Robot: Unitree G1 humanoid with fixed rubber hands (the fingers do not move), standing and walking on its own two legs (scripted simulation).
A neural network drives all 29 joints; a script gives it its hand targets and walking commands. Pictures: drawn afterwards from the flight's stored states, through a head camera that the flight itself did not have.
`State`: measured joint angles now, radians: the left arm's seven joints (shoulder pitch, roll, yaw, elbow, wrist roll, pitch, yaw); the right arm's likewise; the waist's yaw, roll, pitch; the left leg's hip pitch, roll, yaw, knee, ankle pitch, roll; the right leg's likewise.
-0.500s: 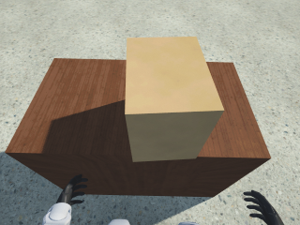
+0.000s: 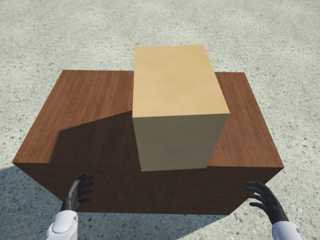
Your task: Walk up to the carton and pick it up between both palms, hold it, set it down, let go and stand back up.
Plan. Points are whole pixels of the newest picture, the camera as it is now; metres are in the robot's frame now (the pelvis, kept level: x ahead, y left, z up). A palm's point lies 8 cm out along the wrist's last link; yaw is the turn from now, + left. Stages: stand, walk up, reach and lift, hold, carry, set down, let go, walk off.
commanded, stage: reach and lift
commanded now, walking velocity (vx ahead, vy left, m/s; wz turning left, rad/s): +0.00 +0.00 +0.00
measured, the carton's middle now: (171, 109) +0.47 -0.01 +0.02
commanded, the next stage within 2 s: none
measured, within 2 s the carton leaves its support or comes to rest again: neither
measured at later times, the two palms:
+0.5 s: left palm (84, 188) +0.22 +0.22 +0.00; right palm (275, 198) +0.21 -0.25 -0.01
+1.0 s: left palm (92, 162) +0.28 +0.20 +0.03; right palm (261, 156) +0.30 -0.23 +0.03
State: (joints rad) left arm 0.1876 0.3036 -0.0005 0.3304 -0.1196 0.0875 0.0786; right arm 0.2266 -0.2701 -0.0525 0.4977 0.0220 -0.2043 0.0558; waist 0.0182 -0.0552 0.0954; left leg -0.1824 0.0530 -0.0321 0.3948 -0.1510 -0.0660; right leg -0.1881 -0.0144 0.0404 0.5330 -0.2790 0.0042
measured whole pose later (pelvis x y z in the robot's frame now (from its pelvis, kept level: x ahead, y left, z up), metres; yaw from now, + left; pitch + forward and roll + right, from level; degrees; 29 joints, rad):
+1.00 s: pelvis +0.03 -0.01 +0.00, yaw +0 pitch -1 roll +2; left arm 0.07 0.20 -0.03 0.16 -0.19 0.04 0.17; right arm -0.03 -0.27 -0.03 0.42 0.24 -0.14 0.05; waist 0.02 -0.05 0.05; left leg -0.17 0.05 -0.03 0.35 -0.16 -0.07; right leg -0.19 -0.01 0.04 0.51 -0.30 0.00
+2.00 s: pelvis +0.02 +0.00 +0.00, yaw +0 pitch -1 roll +2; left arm -0.54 0.20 0.03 0.32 -0.16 0.52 0.16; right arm -0.71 -0.33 -0.03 0.69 0.32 0.21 -0.05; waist 0.02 -0.03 0.05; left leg -0.19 0.05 -0.03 0.34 -0.14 -0.07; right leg -0.19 -0.01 0.04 0.48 -0.27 0.00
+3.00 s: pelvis +0.03 +0.03 -0.01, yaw -2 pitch +20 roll -2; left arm -0.74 0.14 0.03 1.08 -0.20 -0.26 0.17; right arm -0.86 -0.33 0.06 1.27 0.35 -0.26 0.09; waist 0.02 0.04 -0.19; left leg -0.68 0.08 -0.03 0.54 -0.21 -0.07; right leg -0.59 0.01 0.05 0.48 -0.23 0.02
